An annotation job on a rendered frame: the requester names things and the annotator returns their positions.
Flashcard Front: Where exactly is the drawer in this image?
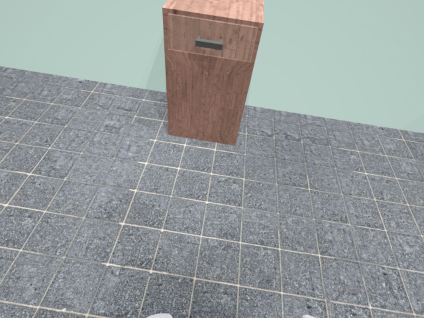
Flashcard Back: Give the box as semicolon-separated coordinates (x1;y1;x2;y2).
168;13;257;61

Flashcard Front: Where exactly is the cabinet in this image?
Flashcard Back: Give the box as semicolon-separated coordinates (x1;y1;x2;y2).
162;0;264;146

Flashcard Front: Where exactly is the handle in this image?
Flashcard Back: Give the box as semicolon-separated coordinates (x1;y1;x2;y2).
195;36;223;50

